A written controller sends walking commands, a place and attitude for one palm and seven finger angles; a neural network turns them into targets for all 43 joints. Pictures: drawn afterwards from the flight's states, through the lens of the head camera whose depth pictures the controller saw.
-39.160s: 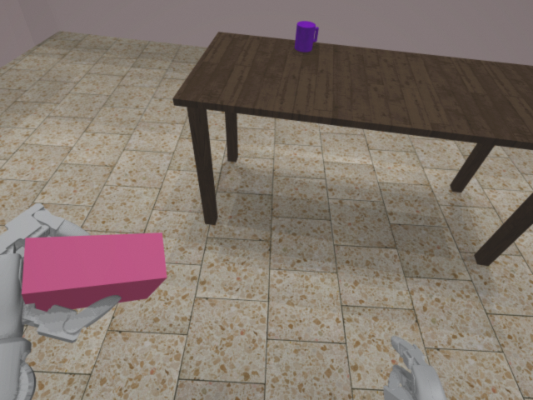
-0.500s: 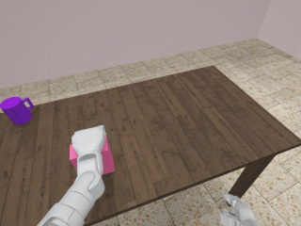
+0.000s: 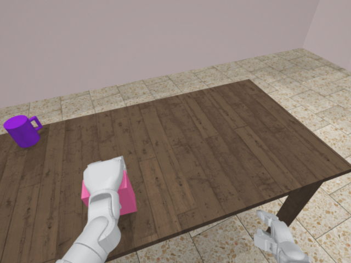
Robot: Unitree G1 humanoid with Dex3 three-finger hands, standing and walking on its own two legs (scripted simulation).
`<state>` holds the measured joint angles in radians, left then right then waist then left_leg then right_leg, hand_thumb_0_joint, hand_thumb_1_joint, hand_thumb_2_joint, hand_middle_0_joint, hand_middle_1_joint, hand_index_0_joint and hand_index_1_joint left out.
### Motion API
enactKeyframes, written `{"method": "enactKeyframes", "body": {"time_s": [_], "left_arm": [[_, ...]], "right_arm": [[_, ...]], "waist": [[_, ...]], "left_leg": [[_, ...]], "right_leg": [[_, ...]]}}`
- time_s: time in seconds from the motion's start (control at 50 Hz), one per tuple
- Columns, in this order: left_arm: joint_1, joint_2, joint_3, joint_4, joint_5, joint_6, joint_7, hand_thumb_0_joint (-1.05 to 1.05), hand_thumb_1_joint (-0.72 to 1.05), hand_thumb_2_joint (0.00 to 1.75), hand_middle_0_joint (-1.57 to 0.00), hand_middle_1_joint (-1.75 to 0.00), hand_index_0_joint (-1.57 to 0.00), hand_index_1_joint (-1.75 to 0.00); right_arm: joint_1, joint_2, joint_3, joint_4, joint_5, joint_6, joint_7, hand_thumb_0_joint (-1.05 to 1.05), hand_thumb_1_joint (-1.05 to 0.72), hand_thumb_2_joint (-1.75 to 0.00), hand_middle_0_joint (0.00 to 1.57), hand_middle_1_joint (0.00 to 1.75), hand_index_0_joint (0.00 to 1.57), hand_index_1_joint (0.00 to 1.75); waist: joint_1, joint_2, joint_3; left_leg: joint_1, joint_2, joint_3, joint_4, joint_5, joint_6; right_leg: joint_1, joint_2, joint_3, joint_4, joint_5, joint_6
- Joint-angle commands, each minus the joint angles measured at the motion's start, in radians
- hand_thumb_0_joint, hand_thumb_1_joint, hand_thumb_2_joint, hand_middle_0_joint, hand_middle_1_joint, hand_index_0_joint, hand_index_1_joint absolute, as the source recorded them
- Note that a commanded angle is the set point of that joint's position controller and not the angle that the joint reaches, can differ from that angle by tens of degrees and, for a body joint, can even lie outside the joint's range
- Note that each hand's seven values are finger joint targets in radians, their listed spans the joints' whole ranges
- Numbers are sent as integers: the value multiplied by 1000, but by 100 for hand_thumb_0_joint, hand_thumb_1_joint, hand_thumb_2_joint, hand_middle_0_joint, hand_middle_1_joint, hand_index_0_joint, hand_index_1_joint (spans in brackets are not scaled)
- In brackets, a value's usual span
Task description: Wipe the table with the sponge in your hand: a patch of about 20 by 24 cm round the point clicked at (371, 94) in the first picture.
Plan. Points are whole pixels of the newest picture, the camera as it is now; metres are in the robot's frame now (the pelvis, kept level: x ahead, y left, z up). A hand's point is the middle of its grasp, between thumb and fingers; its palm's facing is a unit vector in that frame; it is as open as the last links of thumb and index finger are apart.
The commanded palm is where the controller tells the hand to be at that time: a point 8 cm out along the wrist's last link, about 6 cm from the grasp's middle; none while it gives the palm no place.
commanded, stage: wipe back along the middle lane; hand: left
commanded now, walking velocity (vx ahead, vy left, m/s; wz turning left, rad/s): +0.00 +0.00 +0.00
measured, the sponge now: (113, 200) +0.28 +0.21 -0.04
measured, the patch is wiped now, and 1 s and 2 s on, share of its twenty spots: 0.75 0.85 0.90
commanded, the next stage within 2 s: slide across to the third lane in 0.24 s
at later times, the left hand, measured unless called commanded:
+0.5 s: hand (113, 190) +0.28 +0.20 +0.02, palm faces -0.02 -0.07 -1.00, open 9.8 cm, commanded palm +0.24 +0.16 +0.07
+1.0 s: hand (138, 184) +0.30 +0.14 +0.02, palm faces -0.04 -0.06 -1.00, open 9.7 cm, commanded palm +0.27 +0.11 +0.07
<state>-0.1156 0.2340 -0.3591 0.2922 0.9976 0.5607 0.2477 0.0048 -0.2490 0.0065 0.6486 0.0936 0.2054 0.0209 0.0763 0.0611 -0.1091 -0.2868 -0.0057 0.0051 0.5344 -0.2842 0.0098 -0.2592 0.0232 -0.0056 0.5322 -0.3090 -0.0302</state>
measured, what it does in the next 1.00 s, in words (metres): stands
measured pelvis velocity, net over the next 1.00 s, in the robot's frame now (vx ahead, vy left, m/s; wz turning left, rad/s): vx -0.03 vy -0.02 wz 0.02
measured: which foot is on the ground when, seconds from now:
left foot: down 0.00-1.00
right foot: down 0.00-1.00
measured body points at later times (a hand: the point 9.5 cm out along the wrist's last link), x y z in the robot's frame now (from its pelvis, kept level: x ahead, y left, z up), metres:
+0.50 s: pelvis -0.02 +0.00 +0.00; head -0.04 -0.02 +0.45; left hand +0.28 +0.20 +0.07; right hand +0.22 -0.21 -0.09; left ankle +0.00 +0.11 -0.73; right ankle -0.02 -0.10 -0.73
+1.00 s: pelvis -0.03 -0.02 +0.00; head -0.05 -0.05 +0.45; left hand +0.30 +0.14 +0.08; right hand +0.21 -0.22 -0.09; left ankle +0.00 +0.11 -0.73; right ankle -0.02 -0.10 -0.73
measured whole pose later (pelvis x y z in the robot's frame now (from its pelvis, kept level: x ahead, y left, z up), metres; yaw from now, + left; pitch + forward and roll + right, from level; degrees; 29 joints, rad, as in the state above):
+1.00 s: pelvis -0.03 -0.02 +0.00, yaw +1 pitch +2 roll +0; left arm -0.36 0.11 -0.48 0.56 0.96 0.58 0.27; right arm 0.01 -0.22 -0.01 0.71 0.09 0.18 0.03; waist 0.08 0.07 -0.11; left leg -0.34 0.00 -0.03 0.56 -0.25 -0.01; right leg -0.31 0.03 -0.04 0.57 -0.30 -0.05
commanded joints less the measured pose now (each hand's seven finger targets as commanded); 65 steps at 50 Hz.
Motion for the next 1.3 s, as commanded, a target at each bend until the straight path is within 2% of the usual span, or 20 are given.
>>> {"method": "enactKeyframes", "body": {"time_s": [0.0,0.02,0.1,0.12,0.18,0.22,0.26,0.32,0.34,0.46,0.52,0.58,0.62,0.68,0.72,0.8,1.02,1.1,1.22,1.28], "left_arm": [[-82,12,32,-84,-35,9,-25,0,10,130,-120,-160,-120,-160],[-83,52,72,-87,-35,10,-20,0,10,130,-120,-160,-120,-160],[-48,-15,6,-102,-28,8,-21,0,10,130,-120,-160,-120,-160],[-35,41,64,-98,-30,9,-17,0,10,130,-120,-160,-120,-160],[-57,-16,3,-105,-27,17,-17,0,10,130,-120,-160,-120,-160],[-83,28,41,-95,-19,26,-13,0,10,130,-120,-160,-120,-160],[-122,-35,-21,-81,-17,33,-15,0,10,130,-120,-160,-120,-160],[-129,30,41,-57,-13,32,-11,0,10,130,-120,-160,-120,-160],[-169,-31,-22,-83,-14,32,-15,0,10,130,-120,-160,-120,-160],[-289,-93,-100,-110,-26,8,-22,0,10,130,-120,-160,-120,-160],[-319,-61,-69,-121,-30,-10,-19,0,10,130,-120,-160,-120,-160],[-359,-132,-132,-89,-39,-25,-13,0,10,130,-120,-160,-120,-160],[-398,-86,-87,-69,-33,-29,0,0,10,130,-120,-160,-120,-160],[-453,-139,-120,-18,-36,-27,14,0,10,130,-120,-160,-120,-160],[-474,-99,-79,6,-37,-21,22,0,10,130,-120,-160,-120,-160],[-556,-173,-143,65,-29,-19,27,0,10,130,-120,-160,-120,-160],[-549,-116,-55,131,-50,-1,58,0,10,130,-120,-160,-120,-160],[-630,-129,-67,211,-43,16,68,0,10,130,-120,-160,-120,-160],[-657,-70,4,290,-37,-2,71,0,10,130,-120,-160,-120,-160],[-713,-88,-18,342,-20,-14,74,0,10,130,-120,-160,-120,-160]], "right_arm": [[-213,-101,-31,-174,0,-52,-5,0,-90,-90,20,30,20,30],[-214,-109,-33,-169,-3,-51,-8,0,-90,-90,20,30,20,30],[-216,-97,-32,-181,-1,-56,1,0,-90,-90,20,30,20,30],[-212,-105,-35,-175,-2,-55,1,0,-90,-90,20,30,20,30],[-218,-97,-31,-181,0,-55,3,0,-90,-90,20,30,20,30],[-220,-106,-34,-175,-1,-52,0,0,-90,-90,20,30,20,30],[-218,-95,-31,-177,3,-53,2,0,-90,-90,20,30,20,30],[-217,-107,-35,-169,0,-53,-4,0,-90,-90,20,30,20,30],[-219,-96,-32,-179,3,-52,-4,0,-90,-90,20,30,20,30],[-219,-85,-37,-176,6,-64,2,0,-90,-90,20,30,20,30],[-218,-92,-39,-168,2,-70,2,0,-90,-90,20,30,20,30],[-218,-79,-38,-161,6,-79,4,0,-90,-90,20,30,20,30],[-213,-86,-40,-148,3,-80,2,0,-90,-90,20,30,20,30],[-213,-78,-37,-134,5,-88,1,0,-90,-90,20,30,20,30],[-214,-84,-39,-124,4,-87,-1,0,-90,-90,20,30,20,30],[-207,-73,-39,-112,4,-88,2,0,-90,-90,20,30,20,30],[-210,-79,-43,-107,-5,-69,1,0,-90,-90,20,30,20,30],[-206,-74,-39,-92,1,-67,-10,0,-90,-90,20,30,20,30],[-172,-83,-43,-76,-5,-71,-29,0,-90,-90,20,30,20,30],[-153,-81,-41,-71,-5,-67,-39,0,-90,-90,20,30,20,30]], "waist": [[2,-162,-123],[9,-150,-134],[4,-141,-143],[13,-136,-151],[2,-138,-133],[8,-126,-118],[-4,-128,-107],[9,-116,-116],[-2,-112,-134],[-22,-102,-145],[-13,-112,-173],[-27,-142,-141],[-22,-132,-135],[-28,-148,-139],[-22,-154,-150],[-41,-138,-157],[-19,-179,-203],[-43,-165,-143],[-36,-175,-189],[-68,-199,-158]], "left_leg": [[55,-21,-31,-36,263,23],[54,-23,-31,-38,258,22],[61,-22,-28,-26,288,22],[56,-21,-33,-30,281,20],[53,-19,-33,-30,266,21],[45,-16,-43,-43,232,18],[49,-14,-41,-40,219,21],[43,-14,-46,-44,192,19],[52,-14,-43,-43,195,23],[86,-3,-56,-41,188,30],[91,-1,-65,-48,190,28],[89,3,-59,-47,173,30],[79,3,-62,-55,148,26],[75,-2,-49,-51,134,25],[69,-3,-50,-57,124,22],[75,-9,-38,-36,138,26],[34,-20,-14,-31,156,23],[18,-20,-4,-38,105,22],[-3,-25,-2,-38,102,23],[-27,-24,4,-31,74,23]], "right_leg": [[53,4,47,-58,403,-47],[59,7,62,-62,402,-50],[59,4,48,-44,436,-49],[65,7,56,-46,427,-53],[43,8,44,-44,392,-50],[21,14,49,-55,317,-54],[-2,14,27,-49,282,-52],[-8,19,38,-54,237,-57],[-4,15,26,-49,235,-53],[-34,18,7,-49,197,-54],[-20,23,14,-48,197,-58],[-44,20,-3,-51,179,-51],[-48,23,7,-58,157,-53],[-51,18,-3,-60,153,-48],[-44,19,6,-67,143,-50],[-58,12,-2,-64,174,-47],[20,0,41,-85,267,-39],[-33,-7,34,-103,186,-32],[-12,-6,56,-107,205,-32],[-44,-14,53,-108,176,-22]]}}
